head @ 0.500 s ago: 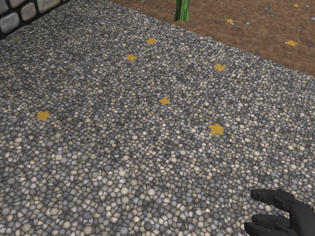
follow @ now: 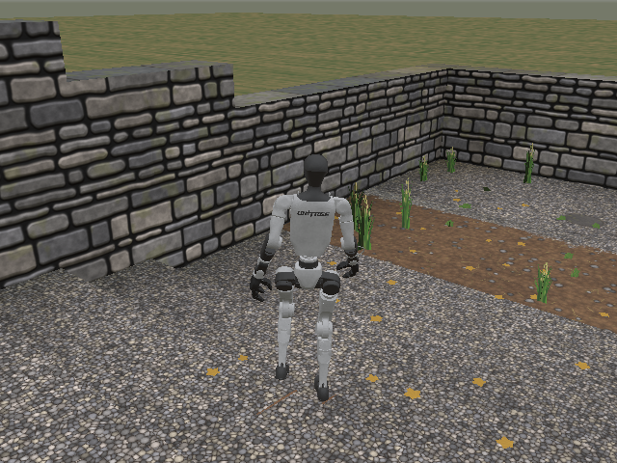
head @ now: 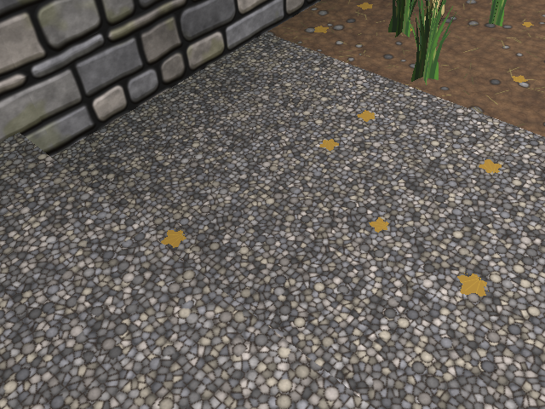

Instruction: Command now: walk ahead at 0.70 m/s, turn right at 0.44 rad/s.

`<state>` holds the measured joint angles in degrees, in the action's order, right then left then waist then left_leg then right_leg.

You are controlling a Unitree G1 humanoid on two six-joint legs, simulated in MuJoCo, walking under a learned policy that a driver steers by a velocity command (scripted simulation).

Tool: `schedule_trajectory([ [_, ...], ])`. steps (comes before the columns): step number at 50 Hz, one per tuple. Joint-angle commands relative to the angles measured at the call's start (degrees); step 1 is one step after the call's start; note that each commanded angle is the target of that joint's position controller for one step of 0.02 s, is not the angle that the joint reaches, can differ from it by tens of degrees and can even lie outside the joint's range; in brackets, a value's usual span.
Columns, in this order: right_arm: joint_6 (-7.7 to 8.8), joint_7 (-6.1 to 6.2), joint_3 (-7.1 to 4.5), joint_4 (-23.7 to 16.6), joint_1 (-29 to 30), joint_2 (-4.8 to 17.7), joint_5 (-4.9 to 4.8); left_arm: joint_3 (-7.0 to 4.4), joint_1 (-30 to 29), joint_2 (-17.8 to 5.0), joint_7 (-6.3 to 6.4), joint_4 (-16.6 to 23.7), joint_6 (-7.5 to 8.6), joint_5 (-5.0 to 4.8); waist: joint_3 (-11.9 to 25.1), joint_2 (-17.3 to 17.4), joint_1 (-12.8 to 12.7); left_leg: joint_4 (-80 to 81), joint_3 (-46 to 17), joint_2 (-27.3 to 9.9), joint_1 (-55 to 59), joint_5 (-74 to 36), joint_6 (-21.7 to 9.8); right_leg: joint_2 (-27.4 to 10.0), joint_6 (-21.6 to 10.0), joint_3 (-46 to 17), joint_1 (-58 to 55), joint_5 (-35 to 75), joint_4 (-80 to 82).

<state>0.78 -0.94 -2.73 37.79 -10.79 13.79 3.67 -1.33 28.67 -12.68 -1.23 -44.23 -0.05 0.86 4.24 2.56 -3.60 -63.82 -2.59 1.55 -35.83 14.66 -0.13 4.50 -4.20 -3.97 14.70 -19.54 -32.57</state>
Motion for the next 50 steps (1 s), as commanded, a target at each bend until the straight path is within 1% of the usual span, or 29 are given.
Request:
schedule_trajectory([
  [1, 0.98, -0.59, -1.1, -4.37, 3.89, 5.23, 0.09, -2.69, -4.09, -8.37, 0.01, 3.84, 2.57, -1.04, -10.7, -9.28, 3.42, 1.1, -1.6, -3.14, -10.86, -10.83, 2.61, -11.62, -2.74, -26.74, 1.04, -13.87, 24.92],
  [11, 2.2, -1.65, 1.29, -8.69, 26.1, 2.78, -1.94, -4.32, 11.2, -8.77, 0.76, -2.56, 1.81, -0.83, -8.71, -12.37, -6.9, 28.53, 1.19, 1.26, -7.99, -8.36, 2.49, -10.66, -8.78, -27.13, -15.01, 2.87, 19.95],
  [14, 3.45, -1.36, 1.11, -9.0, 23.73, 3.34, -2.5, -4.71, 9.42, -9.86, 1.26, -3.47, 1.67, -0.43, -7.16, -14.08, -4.32, 34.14, 1.99, 3.68, 4.42, -2.29, 1.45, -11.51, -8.78, -28.27, -12.4, 18.33, 15.64],
  [15, 3.91, -0.77, 0.76, -7.65, 17.82, 4.14, -2.81, -4.79, 5.35, -10.35, 1.29, -2.76, 1.88, -0.51, -4.71, -13.49, -0.33, 36.3, 1.92, 4.16, 17.3, -1.32, 0.3, -10.6, -7.26, -26.06, -6.33, 27.11, 11.54],
  [16, 4.28, 0.3, -0.42, -4.27, 6.12, 7.07, -2.79, -5.37, 1.23, -11.99, 1.07, -1.73, 2.52, -1.22, 1.12, -10.1, 5.7, 36.32, 0.18, 2.69, 35.09, -1.04, -1.17, -7.97, -5.38, -22.41, 1.33, 31.82, 1.09],
  [17, 4.58, 1.95, -2.46, -2.0, -8.35, 13.38, -1.99, -5.63, -1.5, -12.36, 0.56, -0.04, 3.57, -1.89, 10.06, -3.07, 12.88, 36.49, -9.75, -8.17, 54.13, 11.03, -4.17, -4.23, -3.63, -16.3, 11.68, 24.48, -16.86],
  [18, 4.33, 2.79, -3.66, -1.48, -14.84, 17.99, -0.95, -3.89, 1.8, -4.97, 0.27, 2.32, 4.46, -3.55, 21.93, 11.72, 12.63, 42.63, -39.01, -26.56, 70.45, 36.18, -8.92, 2.82, -2.41, -8.75, 27.91, -12.93, -36.33],
  [19, 3.68, 3.11, -3.41, -1.13, -10.32, 15.08, -1.12, -4.0, -1.36, -8.47, 0.85, 1.88, 3.89, -2.47, 15.15, 8.76, 10.62, 44.8, -46.18, -27.89, 60.11, 36.0, -10.06, -2.16, -3.03, -5.24, 34.34, -6.8, -44.28],
  [21, 3.19, 2.82, -1.63, 0.33, -6.08, 7.08, -0.59, -4.05, -9.03, -7.54, -0.11, 2.26, 3.41, 0.17, -0.16, 0.31, 9.01, 45.59, -26.85, -21.48, 44.77, 17.72, -8.09, -7.27, -2.95, -2.28, 34.57, 2.15, -42.77],
  [23, 3.55, 2.74, -0.73, 2.94, -6.32, 4.25, -1.35, -4.16, -10.51, -6.42, -1.46, 1.96, 1.89, 1.43, -7.52, 2.91, 5.94, 48.36, -13.37, -16.12, 34.72, 2.92, -5.69, -9.9, -1.93, -1.98, 31.28, 3.58, -37.49],
  [25, 5.04, 2.27, -0.28, 4.6, -6.56, 3.25, -2.94, -3.75, -13.05, -5.3, -2.21, 4.07, 0.34, 1.07, -9.94, 6.46, 3.95, 49.46, -6.13, -15.09, 30.51, -13.18, -4.98, -10.94, -1.46, -0.95, 28.95, 4.02, -30.96],
  [29, 5.83, 2.05, -1.47, 7.0, -5.53, 7.56, -2.84, -2.44, -21.44, -5.21, -4.43, 8.93, 0.16, 1.3, -8.6, 6.67, 2.71, 51.53, 7.67, -12.22, 24.01, -25.67, -4.79, -6.56, -2.68, 9.21, 16.48, 13.91, -21.16],
  [31, 6.32, 2.42, -1.44, 7.35, -4.13, 8.27, -1.73, -3.43, -13.49, -7.64, -5.22, 6.39, -0.35, 0.97, -3.13, 4.61, -2.33, 41.02, 13.47, -12.51, 23.07, -47.94, -2.52, -4.31, -5.16, 12.5, 5.05, 21.82, -29.3],
  [32, 6.3, 2.56, -1.56, 6.34, -1.29, 9.65, -2.53, -4.1, -6.95, -9.66, -4.67, 4.45, -1.25, 0.79, 0.12, 3.76, -6.26, 33.15, 16.27, -12.15, 21.19, -63.33, -0.39, -2.67, -7.0, 13.77, -2.15, 19.52, -30.68],
  [33, 7.72, 2.68, -0.96, 8.35, -4.82, 7.7, -3.52, -4.19, -8.97, -8.31, -4.7, 4.54, -0.92, 1.22, 0.31, 3.98, -4.68, 30.15, 14.68, -12.64, 26.11, -41.76, 1.21, -6.42, -8.89, 7.84, 1.64, 37.91, -23.71],
  [34, 8.13, 2.67, -0.28, 8.34, -2.37, 7.2, -3.17, -4.7, -8.31, -10.25, -4.27, 3.49, -1.03, 1.56, -0.9, 2.76, -6.52, 23.39, 15.65, -12.92, 25.36, -38.2, 2.38, -4.8, -9.66, 10.13, -1.95, 38.67, -19.52],
  [36, 7.45, 1.9, -2.04, 4.38, 10.56, 13.84, -2.81, -7.15, 15.07, -15.5, -1.59, -4.57, -1.46, 2.23, 2.14, -6.17, -20.82, -17.74, 13.03, -12.19, -1.97, -30.15, 1.96, -2.37, -12.3, 9.46, -36.97, 29.07, -17.38],
  [37, 7.42, 1.41, -0.76, -1.41, 14.57, 11.25, -1.13, -7.52, 14.78, -20.47, -0.01, -4.45, -0.87, 1.1, -4.31, -32.87, -19.7, -39.6, 16.36, -0.24, -29.7, 11.51, 5.79, -8.17, -15.85, -9.08, -45.53, 14.76, 3.24],
  [38, 7.87, 2.37, -0.07, -4.62, 9.93, 13.36, 1.49, -5.92, 3.72, -19.61, 0.76, -0.07, 0.48, 0.43, -7.8, -25.03, -8.93, -28.05, 3.0, -4.69, -35.02, 20.66, 5.22, -15.65, -13.84, -29.75, -35.4, 0.2, 12.05],
  [39, 7.62, 2.1, -1.07, -0.86, 10.05, 16.51, 1.72, -5.52, -1.03, -16.48, 2.2, 2.06, 1.64, 1.08, -11.22, -8.23, -7.42, -19.39, -1.75, -8.2, -27.51, 20.57, 4.18, -15.22, -12.08, -29.59, -23.91, -1.65, 10.29],
  [40, 6.73, 0.92, -1.61, 1.54, 7.41, 17.5, 1.85, -5.34, -6.99, -16.75, 3.55, 3.47, 2.39, 1.16, -12.12, 1.6, -2.89, -11.58, -1.71, -8.87, -18.21, 20.36, 3.74, -13.6, -10.71, -26.13, -13.83, 1.15, 7.8],
  [41, 6.22, -0.12, -1.48, 0.9, 3.92, 16.28, 1.37, -5.53, -18.16, -19.4, 4.02, 5.93, 3.09, 1.74, -11.06, 3.87, 4.92, 0.59, -2.34, -8.53, -8.75, 17.24, 2.38, -14.39, -10.74, -24.53, -3.81, -0.81, 9.6],
  [42, 5.36, -0.33, -1.62, 4.08, -5.38, 14.22, 1.85, -6.48, -22.09, -21.05, 3.89, 5.25, 4.9, 3.27, -6.33, -1.76, 9.38, -2.12, 2.97, -7.67, 3.07, 3.16, 2.29, -15.39, -12.14, -25.15, 4.49, -2.89, 8.02],
  [43, 5.36, -0.48, -1.73, 3.53, -1.77, 14.46, -0.47, -5.71, -22.3, -17.54, 3.8, 4.58, 7.58, 2.59, -7.21, 0.92, 8.58, 7.6, 0.18, -8.65, 7.38, -16.36, 2.29, -11.36, -8.82, -18.62, 10.92, -11.36, 8.14],
  [44, 4.89, -1.49, -0.54, 4.03, -3.18, 10.28, -2.51, -4.99, -24.6, -14.06, 3.85, 1.92, 9.23, 0.43, -8.95, 0.51, 11.96, 19.39, 3.08, -7.25, 24.02, -37.36, 3.37, -5.18, -5.55, -8.93, 25.77, -17.76, 6.38],
  [45, 4.75, -2.7, 0.22, 7.48, -8.48, 7.54, -2.39, -4.38, -23.86, -11.72, 3.25, 0.01, 10.1, -1.3, -5.41, 0.99, 12.84, 21.05, 5.44, -5.59, 37.23, -48.48, 2.86, -2.37, -4.33, -1.05, 28.19, -15.9, 1.85],
  [46, 4.33, -3.51, 0.63, 9.94, -13.24, 6.06, -2.7, -4.27, -24.3, -11.78, 3.08, -1.27, 10.24, -1.52, -4.0, -0.52, 14.35, 21.11, 7.02, -4.85, 42.81, -50.0, 2.37, -1.91, -4.26, 1.89, 27.3, -15.04, -1.17],
  [48, 3.62, -4.25, 0.63, 12.52, -17.5, 6.67, -2.16, -4.26, -25.22, -11.01, 3.34, -3.32, 9.2, -1.11, -9.38, -0.61, 15.19, 26.3, 9.21, -4.44, 43.06, -43.87, 0.21, -1.91, -3.02, 5.58, 24.41, -14.46, -9.9],
  [50, 3.77, -3.64, -0.82, 18.07, -32.86, 8.22, -1.74, -4.25, -30.51, -10.89, 4.0, -2.72, 7.06, 0.4, -9.56, 4.94, 23.48, 44.46, 6.47, -7.31, 45.59, -44.6, -7.32, 3.12, -2.11, 10.26, 19.45, -13.16, -42.8],
])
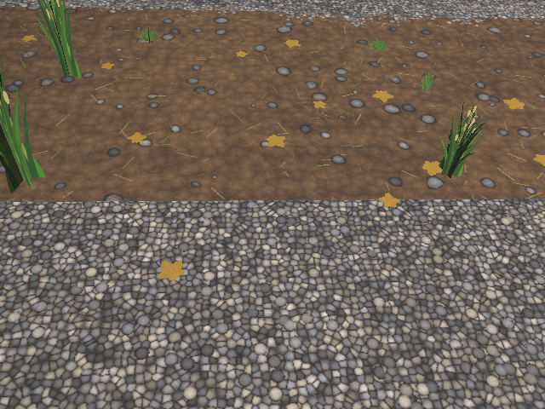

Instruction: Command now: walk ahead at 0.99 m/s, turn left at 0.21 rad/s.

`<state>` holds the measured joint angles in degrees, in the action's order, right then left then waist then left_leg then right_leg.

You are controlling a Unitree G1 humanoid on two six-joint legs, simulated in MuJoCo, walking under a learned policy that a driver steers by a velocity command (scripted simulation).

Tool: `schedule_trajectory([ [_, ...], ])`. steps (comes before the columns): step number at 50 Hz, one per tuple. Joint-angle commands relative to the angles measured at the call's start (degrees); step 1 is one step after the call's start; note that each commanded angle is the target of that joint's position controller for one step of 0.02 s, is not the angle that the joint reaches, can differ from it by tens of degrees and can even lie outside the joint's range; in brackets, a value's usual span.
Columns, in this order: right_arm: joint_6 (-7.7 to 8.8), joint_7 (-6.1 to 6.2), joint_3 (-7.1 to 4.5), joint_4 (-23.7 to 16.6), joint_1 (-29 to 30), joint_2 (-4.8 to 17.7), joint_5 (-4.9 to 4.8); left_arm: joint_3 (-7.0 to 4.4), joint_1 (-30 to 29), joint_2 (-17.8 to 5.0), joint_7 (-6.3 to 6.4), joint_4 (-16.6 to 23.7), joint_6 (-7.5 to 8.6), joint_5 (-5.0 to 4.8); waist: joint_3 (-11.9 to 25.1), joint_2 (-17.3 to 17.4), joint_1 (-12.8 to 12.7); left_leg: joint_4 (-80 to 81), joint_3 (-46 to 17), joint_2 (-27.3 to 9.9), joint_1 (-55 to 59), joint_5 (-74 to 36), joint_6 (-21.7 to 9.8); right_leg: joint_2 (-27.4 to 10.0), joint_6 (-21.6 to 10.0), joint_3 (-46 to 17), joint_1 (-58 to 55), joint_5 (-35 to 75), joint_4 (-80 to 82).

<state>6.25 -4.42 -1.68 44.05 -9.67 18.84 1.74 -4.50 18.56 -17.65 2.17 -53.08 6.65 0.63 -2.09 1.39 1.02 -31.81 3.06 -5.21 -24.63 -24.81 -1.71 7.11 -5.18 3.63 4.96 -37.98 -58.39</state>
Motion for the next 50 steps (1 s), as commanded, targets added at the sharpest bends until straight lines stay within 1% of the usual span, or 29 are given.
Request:
schedule_trajectory([
  [1, -1.99, 0.18, -1.87, 13.98, -38.0, 2.67, 0.2, -0.79, -22.2, -5.4, -0.55, 7.72, -0.39, 0.6, -0.99, 11.25, 19.76, 15.56, -2.53, -2.02, 38.51, -3.92, -7.63, 2.71, -2.51, 2.58, 31.2, -5.39, -32.12],
  [2, -1.89, 0.25, -1.43, 14.52, -39.42, 1.83, 0.9, 0.03, -23.09, -1.76, -1.78, 9.13, -0.69, 1.34, -0.32, 9.78, 17.43, 7.23, -2.99, -1.06, 39.19, 2.44, -6.48, 3.83, -4.22, -0.07, 35.58, -5.64, -43.51],
  [3, -1.65, 0.29, -0.02, 14.76, -38.23, -0.06, 0.91, 1.57, -21.48, 3.43, -2.86, 11.6, -0.43, 2.31, -1.64, 9.4, 11.28, -2.35, -5.3, 0.42, 35.38, -0.56, -2.66, 2.92, -5.74, -2.01, 42.53, -0.98, -48.99],
  [4, -1.08, 1.64, -0.24, 13.34, -32.74, 2.27, 0.15, 4.15, -9.74, 9.02, -2.87, 16.99, 0.63, 2.27, -1.04, 20.81, -2.13, -2.77, -26.66, -5.68, 41.67, -7.57, -2.4, -2.01, -5.41, -9.32, 56.72, 9.74, -36.73],
  [5, -1.07, 3.41, -2.95, 11.12, -25.01, 7.74, -0.45, 5.75, -6.13, 8.97, -2.49, 14.44, -0.17, 4.46, 1.89, 13.35, -5.05, 6.28, -41.2, -13.35, 38.88, 13.17, -10.94, -7.43, -2.08, -6.97, 60.0, 16.22, -32.82],
  [6, -0.72, 5.79, -4.87, 7.11, -14.72, 13.74, 0.23, 5.26, -9.25, 3.09, -2.58, 14.79, -1.26, 6.05, 4.55, 8.81, -5.61, 17.04, -60.23, -21.47, 29.04, 41.91, -18.92, -12.96, 2.7, -11.89, 55.11, 19.16, -27.29],
  [7, -0.87, 6.6, -4.21, 5.78, -10.54, 9.92, 1.49, 3.33, -15.86, -4.2, -2.55, 14.36, -1.59, 5.57, 1.7, -3.7, -3.88, 21.89, -65.48, -19.91, 16.11, 57.59, -20.85, -15.67, 7.29, -13.27, 49.46, 23.97, -23.47],
  [8, -0.78, 7.07, -3.31, 7.27, -13.4, 8.02, 1.94, 2.8, -21.47, -5.73, -2.89, 16.35, -1.97, 4.16, -3.49, -4.75, -2.24, 20.09, -64.22, -18.78, 9.37, 53.39, -22.47, -17.38, 9.03, -15.08, 49.2, 25.21, -18.46],
  [10, -1.37, 6.43, -2.19, 10.04, -20.17, 2.74, 0.11, 3.59, -27.41, -3.67, -3.99, 18.14, -2.68, 1.66, -6.52, -6.57, 0.84, 17.7, -47.34, -10.21, 2.71, 50.46, -19.71, -17.01, 9.12, -12.86, 42.45, 28.95, -4.19],
  [14, -2.18, 4.32, -3.17, 9.46, -21.59, 2.29, -1.51, 5.94, -31.67, 2.03, -4.68, 19.72, -2.28, 0.07, -4.7, 2.03, 4.95, 18.68, -27.0, 0.86, -0.67, 29.05, -13.26, -9.1, 7.47, -2.36, 19.7, 33.23, 16.17],
  [16, -2.33, 3.84, -3.61, 9.92, -22.43, 2.61, -1.89, 5.55, -28.19, 1.8, -3.71, 18.78, -1.85, 0.12, -2.14, 0.28, 4.26, 14.34, -25.43, 1.62, 7.83, 15.47, -11.11, -5.8, 6.44, -1.22, 14.36, 33.07, 24.21],
  [18, -1.69, 3.31, -4.77, 9.49, -18.77, 5.55, -2.53, 3.46, -13.19, -2.32, -1.83, 14.79, -0.94, 0.54, 6.82, -0.96, -3.84, -5.25, -20.44, 5.84, 11.13, -2.36, -7.68, -4.65, 3.62, -3.25, -2.84, 33.66, 29.72],
  [19, -0.89, 3.26, -5.21, 7.67, -15.11, 5.75, -3.08, 1.93, -1.7, -6.53, -0.54, 13.07, -0.19, 1.16, 13.27, 1.2, -9.86, -19.25, -18.92, 7.49, 3.86, 4.32, -5.7, -12.42, 1.42, -10.1, -15.99, 30.61, 29.77],
  [20, -0.47, 3.93, -3.71, 4.89, -15.04, -3.01, -4.33, 0.57, 6.87, -11.25, 0.28, 11.63, -0.26, 3.42, 21.58, -8.53, -10.12, -37.23, -11.73, 11.42, -7.9, 46.37, -4.28, -31.17, -1.58, -27.5, -30.12, 38.35, 29.53],
  [21, -1.28, 4.84, -4.06, 2.06, -16.31, -0.67, -4.68, -0.08, 5.45, -11.57, -0.26, 11.12, -1.09, 2.89, 25.4, -14.85, -7.35, -46.22, -8.21, 11.3, -16.02, 55.15, -3.23, -36.74, -6.61, -42.62, -31.15, 48.62, 32.5],
  [22, -2.68, 5.56, -4.31, 3.01, -13.29, -0.17, -3.0, 0.79, 1.32, -5.56, -0.7, 11.33, -1.44, 2.68, 15.81, -7.91, -5.96, -46.64, -7.21, 6.91, -21.08, 51.65, -2.96, -33.86, -5.99, -33.34, -24.82, 54.1, 31.49],
  [23, -3.46, 5.34, -4.23, 2.68, -9.33, -1.43, -1.93, 1.74, -0.83, -0.97, -1.12, 11.0, -1.38, 2.44, 8.32, -6.16, -6.07, -44.62, -6.09, 5.82, -23.01, 50.16, -2.26, -30.39, -4.53, -23.87, -18.83, 62.11, 31.2],
  [26, -6.43, 3.05, -4.3, 0.24, -5.04, -3.84, -0.22, 2.53, -0.96, 2.25, -0.91, 8.37, -1.35, 1.23, 2.73, -11.0, -2.58, -39.22, -5.65, 2.9, -20.86, 49.62, -0.46, -25.77, -1.45, -11.76, -7.42, 64.22, 35.62],
  [29, -7.41, 1.4, -2.93, -5.01, -0.05, -4.58, -0.51, 1.58, -6.91, -0.6, -0.62, 8.87, -0.78, 0.17, 1.52, -10.76, 0.96, -25.74, -4.21, 1.95, -17.11, 42.43, 0.15, -26.35, -1.07, -4.63, -0.08, 63.42, 40.83],
  [32, -7.18, -0.26, -2.43, -5.3, -1.95, -2.1, -0.45, 0.31, -11.85, -4.47, -0.89, 9.68, -0.73, -0.77, 2.66, -10.07, 3.3, -8.13, 2.61, 5.99, 2.69, 24.44, -1.05, -20.48, 3.03, 7.37, 9.81, 56.94, 39.21],
  [34, -7.12, -0.66, -2.63, -4.47, -4.69, 0.02, 0.41, -0.26, -8.51, -6.59, -1.12, 9.06, -0.38, -1.12, 4.31, -8.09, 3.87, -5.14, 2.12, 8.29, 11.69, 23.8, -2.87, -20.98, 3.16, 6.31, 10.93, 63.43, 33.3],
  [36, -6.0, 0.45, -3.46, -0.8, -13.76, 3.0, 1.94, -0.18, -6.23, -7.56, -1.58, 8.79, -0.85, -1.61, 8.84, -3.13, 8.14, 0.11, -1.36, 8.84, 25.66, 19.14, -5.53, -18.92, 4.02, 6.2, 13.67, 56.79, 17.29],
  [37, -5.09, 1.76, -3.73, -0.55, -13.61, 6.37, 2.37, 0.54, -1.18, -4.82, -1.93, 8.33, -1.93, -0.8, 10.56, 7.32, 6.92, 1.72, -8.78, -0.24, 32.62, -6.83, -7.8, -13.54, 5.26, 7.33, 19.7, 20.1, -0.21],
  [38, -4.73, 2.78, -3.08, -4.76, -10.74, 10.34, 1.5, 1.93, 11.8, -0.19, -1.64, 7.97, -3.74, -1.64, 23.23, 15.07, 0.45, -4.94, -27.28, -21.24, 40.34, -48.42, -14.67, -9.84, 6.14, 0.93, 21.97, -7.37, -19.31],
  [39, -5.07, 3.98, -2.58, -5.69, -11.48, 7.29, -1.45, 1.5, 12.93, -3.25, -0.39, 5.51, -5.51, -2.27, 31.47, 6.05, 5.12, -1.74, -26.38, -23.11, 39.0, -43.23, -18.86, -6.73, 5.9, -10.17, 19.19, -0.26, -21.66],
  [41, -5.99, 5.51, -0.92, -5.71, -0.52, 3.36, -1.47, 1.52, 5.26, -5.09, -0.29, 6.7, -7.09, -0.63, 15.67, 4.09, 1.24, 8.56, -19.54, -16.32, 20.75, -1.36, -14.86, -9.85, 5.72, -8.34, 21.39, 7.09, -15.61],
  [43, -6.07, 6.24, -0.48, -4.74, 2.68, 3.09, -1.05, 0.87, 6.51, -5.53, -0.82, 5.37, -8.54, 0.69, 8.0, 5.63, -1.84, 11.63, -11.69, -12.27, 11.27, 1.18, -11.79, -9.9, 6.12, -5.07, 17.69, 10.65, -12.05],
  [46, -5.02, 6.29, -0.51, -3.88, 1.41, 2.4, -0.54, 0.37, 6.15, -2.81, -1.4, 5.87, -9.75, -0.01, 9.11, 1.95, -2.7, 12.95, -7.3, -12.21, 10.08, 2.15, -12.55, -9.03, 5.97, -3.98, 16.61, 11.76, -12.28],
  [50, -5.13, 6.91, -0.39, -4.11, 3.57, -0.09, -0.17, -0.06, 1.1, -0.72, -2.06, 8.85, -11.01, 0.18, 6.93, 4.19, -2.88, 16.01, -3.45, -11.88, 10.04, 23.66, -11.91, -10.41, 5.93, -3.07, 20.13, 15.02, -3.93],
])
Over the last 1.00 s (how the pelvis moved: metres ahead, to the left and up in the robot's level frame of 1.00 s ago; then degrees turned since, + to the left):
0.69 -0.20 -0.09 -42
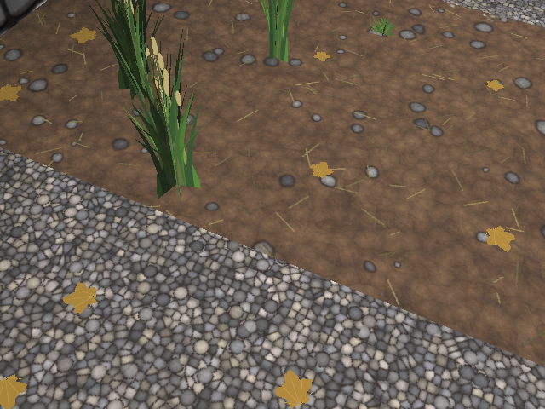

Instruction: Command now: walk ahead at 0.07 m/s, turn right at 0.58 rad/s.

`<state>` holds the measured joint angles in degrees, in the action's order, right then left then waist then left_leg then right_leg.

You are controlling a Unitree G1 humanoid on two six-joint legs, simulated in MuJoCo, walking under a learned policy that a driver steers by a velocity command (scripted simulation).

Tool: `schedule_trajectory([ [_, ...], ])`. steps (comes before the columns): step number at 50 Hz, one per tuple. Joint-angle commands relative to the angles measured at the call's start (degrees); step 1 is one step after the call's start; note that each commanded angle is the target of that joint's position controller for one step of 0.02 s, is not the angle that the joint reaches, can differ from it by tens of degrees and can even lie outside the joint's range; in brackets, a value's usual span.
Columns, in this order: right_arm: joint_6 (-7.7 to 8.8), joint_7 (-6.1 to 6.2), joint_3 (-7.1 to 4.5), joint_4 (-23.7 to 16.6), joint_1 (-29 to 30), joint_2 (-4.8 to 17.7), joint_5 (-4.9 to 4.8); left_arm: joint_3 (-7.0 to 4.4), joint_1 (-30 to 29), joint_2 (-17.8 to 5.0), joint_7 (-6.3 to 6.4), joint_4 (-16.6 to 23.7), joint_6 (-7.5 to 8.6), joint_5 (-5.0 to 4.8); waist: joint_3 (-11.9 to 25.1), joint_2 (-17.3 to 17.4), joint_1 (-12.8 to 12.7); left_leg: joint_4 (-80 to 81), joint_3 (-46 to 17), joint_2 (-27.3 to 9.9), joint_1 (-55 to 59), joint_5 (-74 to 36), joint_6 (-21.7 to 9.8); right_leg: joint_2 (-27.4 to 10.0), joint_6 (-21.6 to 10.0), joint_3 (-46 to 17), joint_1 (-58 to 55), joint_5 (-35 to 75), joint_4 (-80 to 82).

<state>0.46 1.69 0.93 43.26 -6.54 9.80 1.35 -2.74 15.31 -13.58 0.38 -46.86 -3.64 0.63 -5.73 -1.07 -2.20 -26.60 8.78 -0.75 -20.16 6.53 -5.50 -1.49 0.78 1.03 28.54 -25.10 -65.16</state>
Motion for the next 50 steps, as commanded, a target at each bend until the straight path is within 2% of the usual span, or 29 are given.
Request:
schedule_trajectory([
  [1, 0.47, 0.89, -3.07, -3.36, 0.72, 8.77, 0.28, -1.75, 3.1, -4.33, -0.69, 3.52, -1.06, 0.31, 10.07, 7.81, 0.53, 11.2, -8.16, -16.28, 5.22, -3.38, -7.56, -2.12, -0.07, 0.1, -4.02, 2.78, 6.43],
  [6, -0.6, 0.51, -4.66, -2.99, -0.97, 11.36, 0.51, -2.0, 0.42, -4.66, -2.43, 7.07, -1.59, -0.07, 10.48, 9.03, 1.67, 9.42, -5.14, -19.36, 4.7, 4.57, -5.4, -1.32, -1.94, 4.07, -10.67, 0.72, 19.01],
  [8, -1.03, 0.33, -5.46, -3.06, -0.57, 12.86, 0.12, -2.26, 2.4, -4.79, -2.94, 7.3, -1.34, -0.34, 10.38, 7.18, 0.08, 5.6, -2.36, -19.19, 2.31, 9.16, -1.94, -0.25, -3.8, 5.36, -16.59, 3.79, 27.74],
  [9, -1.5, 0.05, -5.79, -2.59, -1.94, 12.57, 0.1, -2.72, 4.84, -6.1, -2.87, 6.45, -0.98, -0.05, 9.12, 2.56, -0.73, -0.6, 0.18, -17.11, -1.19, 13.37, 1.49, 0.04, -5.12, 2.14, -20.3, 6.07, 34.77],
  [10, -2.38, -0.62, -5.69, -2.31, -4.39, 10.5, -0.24, -3.57, 5.89, -10.27, -2.12, 6.79, -0.34, 0.61, 4.72, -11.0, -0.92, -15.04, 5.27, -10.63, -8.56, 21.8, 6.42, -9.05, -7.8, -14.33, -19.76, 6.07, 48.58],
  [11, -2.91, -0.26, -4.97, -6.59, -1.36, 8.5, -0.62, -5.15, 4.56, -18.51, -1.15, 9.33, -0.01, 0.55, 0.3, -18.88, -0.15, -25.35, 0.59, -0.03, -21.8, 31.94, 10.49, -20.76, -15.02, -36.69, -15.93, 18.93, 52.05],
  [12, -3.17, -0.13, -4.73, -7.75, 3.67, 9.22, 0.3, -5.98, 6.47, -18.14, -0.04, 8.44, -0.22, 1.32, 1.0, -11.67, -2.5, -34.08, -8.0, -0.38, -20.51, 29.2, 9.65, -19.42, -18.18, -32.86, -13.96, 17.82, 52.41],
  [13, -3.02, -0.35, -4.9, -7.48, 2.8, 9.57, -0.42, -5.29, 3.1, -15.94, 0.55, 8.88, -0.26, 0.89, 1.21, -8.73, 0.24, -35.17, -10.5, -1.18, -19.53, 22.39, 9.18, -15.17, -16.44, -26.96, -12.66, 14.24, 51.14],
  [14, -2.38, -0.51, -5.14, -6.49, 1.2, 10.3, -0.74, -4.83, -1.74, -14.32, 0.55, 10.02, -0.39, 0.52, 1.44, -7.06, 2.56, -34.23, -11.07, -1.34, -18.23, 16.1, 8.64, -10.95, -13.9, -22.31, -12.61, 13.61, 50.15],
  [15, -1.9, -0.6, -5.42, -5.62, -0.15, 11.17, 0.15, -4.52, -4.39, -13.09, 0.37, 11.18, -0.28, 0.12, 3.48, -7.47, 3.19, -35.23, -10.35, -0.54, -17.35, 13.06, 8.19, -8.29, -12.85, -20.0, -14.37, 18.95, 48.32],
  [16, -1.77, -0.92, -5.58, -4.9, -1.78, 11.53, 0.79, -4.2, -4.77, -11.73, 0.07, 11.9, -0.09, -0.29, 6.18, -6.53, 3.17, -36.27, -10.33, 0.03, -16.36, 12.14, 8.26, -7.1, -12.94, -18.74, -16.71, 25.3, 46.6],
  [18, -1.91, -1.4, -5.29, -5.34, -1.72, 10.7, 0.36, -4.34, -2.06, -11.76, -0.63, 11.88, 0.33, -0.81, 8.99, -3.66, 2.2, -34.39, -10.81, 0.61, -16.26, 12.79, 8.61, -6.76, -13.17, -19.61, -20.85, 31.47, 44.56],
  [24, -1.86, -1.0, -4.34, -8.05, 1.84, 10.73, -0.38, -5.57, 1.18, -14.48, -1.02, 12.67, 0.04, -0.02, 8.95, -6.47, -1.19, -20.52, -12.84, 2.85, -13.73, 15.35, 8.22, -6.5, -14.26, -28.23, -23.58, 28.16, 42.49],
  [27, -1.29, -0.69, -4.3, -8.36, 0.56, 11.61, -0.91, -5.9, -0.89, -15.34, -1.64, 13.41, 0.1, 0.22, 9.51, -7.26, -0.48, -14.87, -13.38, 4.76, -7.07, 16.14, 7.01, -5.38, -13.26, -32.1, -20.61, 31.84, 41.49],
  [30, -0.79, 0.15, -4.41, -7.67, -4.1, 12.27, -1.25, -5.87, -5.11, -15.12, -1.97, 14.1, 0.45, -0.38, 9.51, -7.36, 2.74, -2.67, -13.62, 5.61, 4.15, 12.79, 5.93, -2.5, -9.53, -34.57, -15.36, 29.55, 40.41],
  [31, -0.39, 0.77, -4.7, -7.08, -6.71, 13.02, -0.89, -5.53, -6.99, -14.09, -1.77, 14.55, 0.66, -0.97, 9.37, -5.99, 4.68, 6.22, -14.44, 3.39, 11.24, 7.9, 5.52, 0.28, -6.62, -33.0, -10.74, 23.58, 38.18],
  [32, -0.25, 1.41, -5.55, -7.26, -7.2, 17.34, -0.22, -4.37, -4.2, -9.83, -1.49, 14.75, 0.98, -1.17, 10.93, 3.69, 3.02, 12.93, -24.55, -8.81, 17.39, 11.72, 2.75, 5.45, -3.03, -25.28, -5.28, 6.82, 29.72],
  [33, -0.69, 1.04, -6.24, -9.07, -2.25, 22.03, 0.19, -4.15, -0.88, -8.95, -1.0, 15.01, 1.04, -0.52, 9.84, 16.19, 0.62, 15.35, -41.45, -21.43, 17.09, 7.64, -4.09, 15.14, -0.7, -11.43, 3.8, -9.15, 18.01],
  [34, -1.07, 0.57, -5.8, -9.04, -3.11, 18.47, 0.52, -5.21, -1.63, -14.29, -0.92, 13.67, 0.88, 1.56, 9.2, 10.3, 1.5, 12.67, -38.92, -21.97, 13.23, -0.05, -7.47, 9.59, -0.18, -10.72, 2.79, -7.64, 7.92],
  [35, -1.13, 0.25, -4.66, -9.19, -1.71, 14.53, 0.03, -5.4, -1.92, -14.26, -1.31, 12.57, 0.8, 1.27, 8.03, 7.11, 0.7, 10.9, -32.88, -18.51, 10.68, -4.86, -7.31, 8.76, -0.22, -11.02, 1.06, -4.48, 4.2],
  [36, -1.15, -0.02, -4.24, -9.23, 0.05, 12.97, -0.19, -5.1, -1.06, -13.19, -1.71, 11.48, 0.51, 0.92, 6.8, 6.02, -0.08, 9.82, -26.64, -14.55, 9.1, -8.28, -6.07, 8.41, 0.11, -10.58, -0.18, -1.4, 1.19],
  [38, -0.87, 0.19, -4.27, -8.92, 0.19, 13.07, -0.15, -4.33, 0.32, -11.62, -2.55, 10.43, -0.05, 0.21, 7.41, 9.56, -0.04, 8.05, -20.23, -10.73, 11.63, -16.36, -5.13, 8.73, 1.22, -8.57, 0.58, 0.7, -1.77],
  [40, -0.47, -0.19, -4.2, -7.13, -3.7, 12.71, -0.37, -3.19, -2.56, -9.69, -2.11, 10.55, -0.21, -0.15, 8.08, 9.45, 2.29, 6.79, -19.77, -10.2, 14.02, -21.28, -5.76, 9.59, 1.86, -9.54, -0.4, -0.31, 2.64],
  [42, 0.13, -0.61, -3.36, -5.8, -4.07, 11.11, -0.48, -1.52, -4.12, -6.72, -1.52, 10.19, -0.47, -0.24, 8.85, 9.99, 2.54, 6.66, -19.55, -9.25, 15.02, -18.8, -4.95, 7.99, 1.85, -9.7, -5.11, -0.85, 15.6],
  [43, -0.03, -0.99, -3.48, -5.35, -3.28, 11.73, -0.65, -0.81, -4.54, -5.89, -1.26, 10.05, -0.64, 0.01, 8.59, 12.11, 2.12, 6.92, -19.86, -7.85, 14.84, -16.37, -4.43, 5.96, 1.86, -5.45, -8.31, -1.57, 22.88],
  [45, -1.33, -2.01, -5.67, -3.95, -6.77, 16.78, -0.46, -0.95, -6.22, -7.53, 0.03, 10.2, -0.52, -0.35, 6.7, 15.46, 4.29, 4.74, -23.89, -7.22, 15.18, -20.86, -5.19, 7.63, 1.46, -1.33, -9.94, -2.94, 29.26],
  [48, -2.18, -2.9, -6.85, -3.65, -6.5, 18.05, -1.47, -0.73, -1.83, -7.82, 1.31, 8.7, 0.95, -0.55, 8.36, 12.04, 1.47, 0.59, -27.79, -7.06, 13.58, -26.48, -3.25, 7.09, -0.33, -2.17, -17.07, 9.15, 43.62],
  [49, -2.12, -2.76, -6.86, -4.14, -5.58, 17.13, -1.84, -0.97, -0.28, -9.15, 1.74, 8.25, 1.76, -0.05, 9.93, 10.02, 0.85, -0.79, -27.9, -5.76, 8.53, -20.08, -0.95, 4.32, -1.41, -4.3, -23.93, 13.25, 47.46],
  [50, -1.87, -2.68, -6.19, -5.22, -5.52, 14.04, -2.23, -1.61, 1.1, -12.6, 2.24, 8.39, 2.34, 0.93, 11.65, 2.9, 0.73, -6.08, -25.06, -2.59, 0.04, -6.55, 1.83, -5.19, -3.87, -11.29, -31.52, 13.9, 48.99],
])
Over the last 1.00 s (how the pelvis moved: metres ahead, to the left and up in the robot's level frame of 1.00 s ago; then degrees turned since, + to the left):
0.59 0.12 -0.10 24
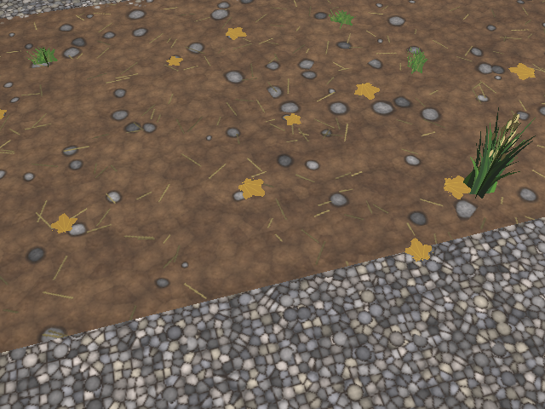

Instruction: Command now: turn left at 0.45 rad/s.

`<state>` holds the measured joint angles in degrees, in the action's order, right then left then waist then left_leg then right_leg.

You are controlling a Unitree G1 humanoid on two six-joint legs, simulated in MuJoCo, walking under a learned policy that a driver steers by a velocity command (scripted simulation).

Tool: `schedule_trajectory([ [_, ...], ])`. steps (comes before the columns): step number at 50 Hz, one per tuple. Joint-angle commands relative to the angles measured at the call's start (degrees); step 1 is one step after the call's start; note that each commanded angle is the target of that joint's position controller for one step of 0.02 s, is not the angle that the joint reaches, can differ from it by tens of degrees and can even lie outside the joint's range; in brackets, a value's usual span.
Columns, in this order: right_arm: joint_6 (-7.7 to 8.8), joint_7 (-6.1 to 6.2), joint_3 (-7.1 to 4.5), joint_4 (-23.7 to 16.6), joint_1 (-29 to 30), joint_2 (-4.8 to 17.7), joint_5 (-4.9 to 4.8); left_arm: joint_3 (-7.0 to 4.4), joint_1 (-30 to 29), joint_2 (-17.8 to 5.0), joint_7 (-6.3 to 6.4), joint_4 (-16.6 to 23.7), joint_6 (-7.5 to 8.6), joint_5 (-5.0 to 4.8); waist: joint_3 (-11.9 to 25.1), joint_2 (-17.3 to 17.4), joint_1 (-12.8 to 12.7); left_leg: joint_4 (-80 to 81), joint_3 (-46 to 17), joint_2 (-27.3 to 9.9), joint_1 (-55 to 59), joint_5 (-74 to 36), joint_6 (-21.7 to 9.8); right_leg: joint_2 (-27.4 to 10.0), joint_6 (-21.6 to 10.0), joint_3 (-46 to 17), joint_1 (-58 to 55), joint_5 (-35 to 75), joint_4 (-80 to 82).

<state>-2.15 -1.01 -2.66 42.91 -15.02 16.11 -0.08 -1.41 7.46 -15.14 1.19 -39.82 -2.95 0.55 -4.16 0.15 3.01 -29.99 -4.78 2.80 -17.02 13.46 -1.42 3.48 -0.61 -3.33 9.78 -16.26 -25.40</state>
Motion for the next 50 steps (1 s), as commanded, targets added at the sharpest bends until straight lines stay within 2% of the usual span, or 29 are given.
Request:
schedule_trajectory([
  [1, 0.95, 0.08, -1.67, -7.01, 3.5, 3.92, -1.22, -4.21, 5.53, -16.26, 1.57, 1.74, 1.19, 0.99, 6.12, -14.35, -3.51, -10.33, 0.8, 3.26, -13.45, 9.63, 0.22, -22.1, -8.89, -16.75, -10.19, 19.93, 10.04],
  [2, 0.26, 0.55, -2.84, -5.48, 2.95, 8.07, 0.49, -3.57, 4.78, -12.22, 1.32, 2.48, 1.27, 1.11, 6.09, -11.95, -4.73, -25.25, 3.05, 0.47, -12.55, 21.43, 0.88, -26.68, -14.31, -16.22, -6.85, 31.48, 7.87],
  [3, -0.38, 0.46, -3.71, -3.92, 0.9, 9.04, 0.64, -2.15, 2.15, -7.89, 1.16, 3.49, 1.42, 0.8, 5.14, -7.27, -2.64, -31.36, 2.35, -0.48, -12.18, 20.21, 0.96, -24.3, -14.54, -11.46, -4.93, 35.26, 7.27],
  [4, -1.09, 0.18, -3.97, -2.71, -0.75, 8.67, 0.62, -1.43, -0.68, -5.76, 1.18, 4.15, 1.35, 0.85, 3.97, -5.84, -1.15, -34.51, 2.61, -1.33, -11.93, 17.08, 1.56, -20.9, -12.54, -6.34, -3.75, 34.98, 6.57],
  [5, -1.72, -0.4, -3.91, -2.7, -0.93, 8.01, 0.59, -1.17, -1.9, -5.35, 1.47, 4.17, 1.46, 0.93, 3.1, -7.5, -0.67, -34.2, 3.21, -1.9, -13.11, 14.23, 2.08, -18.38, -10.55, -2.62, -4.3, 34.09, 6.38],
  [7, -2.27, -1.54, -3.48, -3.08, 0.15, 6.97, 0.4, -1.53, -0.33, -6.37, 1.78, 3.73, 1.63, 1.26, 2.76, -10.04, -2.31, -31.78, 5.17, -2.2, -14.65, 11.6, 3.85, -16.43, -9.71, 1.07, -6.94, 34.0, 5.72],
  [9, -2.56, -2.22, -3.05, -4.63, 2.66, 6.04, 0.23, -1.96, 2.1, -7.13, 1.69, 3.12, 1.67, 1.35, 3.22, -9.89, -4.03, -27.28, 6.21, -3.1, -14.75, 11.06, 4.48, -17.92, -10.04, 2.1, -9.11, 32.88, 4.98],
  [12, -2.84, -2.96, -2.33, -6.96, 5.21, 4.7, 0.12, -2.76, 3.0, -9.01, 0.84, 2.47, 2.03, 1.28, 3.81, -10.23, -4.98, -18.12, 8.32, -3.68, -9.32, 11.4, 3.18, -19.46, -9.12, 4.91, -7.97, 32.14, 3.1],
  [16, -2.79, -2.72, -2.7, -8.47, 4.83, 5.49, 0.01, -3.73, 2.99, -10.92, -0.48, 2.23, 2.53, 0.34, 5.12, -10.33, -4.08, -8.86, 11.97, -2.05, -2.26, 10.3, 0.67, -21.32, -6.57, 7.8, -5.58, 31.68, -2.88],
  [17, -2.52, -2.39, -2.86, -8.09, 2.78, 5.41, 0.43, -3.9, 2.5, -11.08, -0.72, 2.22, 2.55, -0.3, 5.74, -8.4, -2.21, -3.37, 12.02, -1.32, 2.09, 6.58, -0.28, -20.97, -4.65, 9.9, -3.02, 29.29, -7.6],
  [18, -1.74, -1.53, -3.48, -6.6, -1.84, 6.93, 1.23, -4.04, 3.59, -10.86, -1.04, 1.74, 2.64, -0.62, 7.7, -2.34, 0.6, 4.18, 7.31, -1.51, 10.25, -1.03, -1.86, -18.63, -1.34, 12.87, 2.64, 23.21, -17.58],
  [19, -0.83, -0.44, -5.35, -6.63, -4.76, 15.61, 1.75, -3.24, 4.91, -7.76, -1.3, 3.77, 2.5, -0.26, 8.01, 13.09, 0.59, 9.9, -14.76, -15.35, 18.89, -19.2, -5.99, -11.62, 2.74, 15.76, 18.04, -4.85, -33.97],
  [20, -0.41, -0.75, -6.81, -6.8, -8.61, 20.46, -0.08, -2.15, -1.03, -5.58, -0.69, 8.09, 1.34, 1.25, 11.26, 17.53, 3.05, 10.43, -30.18, -24.24, 18.73, -34.78, -16.42, -3.16, 4.3, 5.91, 27.18, -24.77, -41.81],
  [21, -0.32, -0.78, -6.29, -6.87, -8.16, 17.63, -0.58, -2.3, -1.65, -7.43, -0.28, 7.19, 0.91, 1.72, 10.35, 8.33, 2.92, 10.48, -25.59, -22.53, 20.04, -28.01, -17.33, -5.75, 4.05, 0.91, 29.03, -21.63, -45.06],
  [23, -1.07, 0.1, -4.68, -7.96, 0.46, 12.79, -0.13, -2.51, -1.42, -7.91, -0.25, 5.59, 1.48, 0.62, 3.1, 4.33, -1.32, 11.85, -17.31, -15.03, 12.22, -16.61, -13.22, -7.73, 3.39, -0.35, 27.75, -10.22, -40.29],
  [24, -1.19, 0.29, -4.39, -8.41, 1.74, 11.63, -0.42, -2.87, 0.04, -9.19, -0.56, 5.11, 1.59, 1.6, 4.83, 5.43, -1.98, 13.91, -16.54, -11.95, 11.21, -3.52, -11.92, -7.72, 3.38, -0.08, 25.31, -6.9, -37.67],
  [25, -1.11, -0.02, -4.16, -8.79, 2.1, 11.24, 0.04, -2.98, 1.51, -9.64, -1.05, 3.89, 1.41, 2.37, 6.25, 6.37, -2.01, 16.03, -16.97, -10.11, 10.49, 8.86, -11.64, -6.89, 3.4, 0.69, 23.79, -4.46, -37.14],
  [26, -0.79, -0.35, -4.15, -8.72, 1.44, 11.47, 0.18, -3.05, 1.52, -9.62, -1.6, 3.75, 1.31, 2.66, 6.28, 6.71, -1.85, 17.88, -18.88, -9.62, 9.98, 17.44, -11.73, -6.17, 3.6, 0.97, 23.95, -3.58, -35.85],
  [28, -0.01, -0.73, -4.39, -7.94, -0.62, 12.42, 0.45, -2.93, -0.26, -8.99, -2.36, 3.93, 1.58, 2.44, 4.17, 6.05, -1.36, 19.91, -22.05, -9.5, 9.43, 24.03, -12.27, -5.32, 4.2, 0.89, 25.81, -2.94, -31.42],
  [31, 1.16, -0.56, -4.38, -6.96, -3.21, 12.8, 0.91, -2.54, -2.48, -8.08, -2.7, 3.73, 2.73, 2.24, 2.68, 6.3, -0.23, 19.81, -23.42, -9.39, 10.37, 22.42, -12.7, -4.63, 5.17, 0.9, 28.01, 0.14, -24.99],
  [35, 3.07, -0.4, -3.4, -5.92, -4.94, 11.03, 0.88, -1.83, -4.87, -6.98, -2.95, 3.64, 3.97, 1.78, 2.71, 7.74, 1.07, 18.81, -21.57, -9.63, 9.84, 16.79, -12.28, -5.1, 5.23, 2.4, 25.76, 5.26, -16.4],
  [41, 5.35, -0.38, -2.69, -4.87, -5.38, 11.99, 1.29, -1.66, -8.1, -8.51, -3.59, 5.76, 4.8, 0.43, -0.85, 6.72, 2.29, 22.17, -19.7, -15.01, 9.36, 17.48, -11.76, -6.78, -0.69, 4.48, 21.62, 4.32, -9.87],
  [44, 5.95, 0.21, -2.49, -3.89, -3.63, 12.33, 1.73, -1.75, -3.36, -8.68, -4.1, 5.36, 4.89, 0.1, -1.8, 4.57, -0.91, 21.94, -13.09, -16.06, 8.81, 10.03, -10.57, -4.9, -5.13, 5.93, 13.78, 1.67, -6.12],
  [45, 6.12, 0.38, -2.25, -3.69, -2.55, 12.25, 1.85, -2.13, 1.72, -8.97, -3.84, 3.82, 4.99, 0.21, 0.11, 3.02, -3.99, 16.29, -8.75, -14.4, 7.42, -2.64, -9.42, -2.31, -6.48, 7.49, 6.21, 0.91, -3.84],
  [46, 6.27, 0.61, -1.65, -3.56, -2.16, 10.89, 2.44, -3.2, 12.5, -10.92, -3.28, 0.13, 5.48, 0.49, 5.45, -0.85, -8.81, 1.13, -2.62, -10.89, 3.23, -19.13, -7.95, -0.58, -7.75, 6.26, -7.26, -2.29, -3.41],
  [47, 6.73, 0.72, -0.48, -6.18, 0.13, 8.43, 2.13, -4.9, 24.84, -16.78, -2.53, -2.21, 6.01, 1.19, 12.06, -11.59, -13.77, -22.35, 4.66, -5.41, -9.2, -20.76, -4.43, -11.61, -12.21, -14.41, -20.91, -20.14, 3.98],
  [48, 7.44, 0.46, 0.35, -8.75, 1.84, 5.53, 2.38, -5.31, 24.62, -18.82, -2.91, -2.39, 6.29, 1.21, 9.62, -18.88, -10.73, -33.7, 4.29, 2.96, -28.88, 9.41, -1.59, -19.7, -15.59, -42.51, -27.01, -34.32, 14.92],
  [49, 7.7, 0.53, 0.4, -8.91, 5.43, 7.47, 3.57, -4.35, 19.15, -14.49, -3.68, -1.62, 6.21, 0.65, 4.76, -9.22, -8.79, -39.68, -1.13, -0.04, -34.99, 6.53, -1.99, -20.09, -15.53, -44.09, -23.7, -30.18, 14.37],
  [50, 8.14, 0.07, 0.36, -8.49, 6.24, 8.6, 3.98, -4.41, 17.3, -13.62, -3.68, -0.94, 6.22, 0.37, 4.48, -3.74, -7.81, -40.31, -1.36, -3.18, -34.3, 2.11, -1.61, -18.57, -15.26, -36.06, -20.57, -23.2, 11.9],
])
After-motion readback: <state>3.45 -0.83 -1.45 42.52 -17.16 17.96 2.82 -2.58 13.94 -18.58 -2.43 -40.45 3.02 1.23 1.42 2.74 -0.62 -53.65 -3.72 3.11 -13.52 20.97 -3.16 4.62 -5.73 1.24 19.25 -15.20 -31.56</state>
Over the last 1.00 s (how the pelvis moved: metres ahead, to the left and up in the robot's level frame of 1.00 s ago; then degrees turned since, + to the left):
0.02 -0.02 0.00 -35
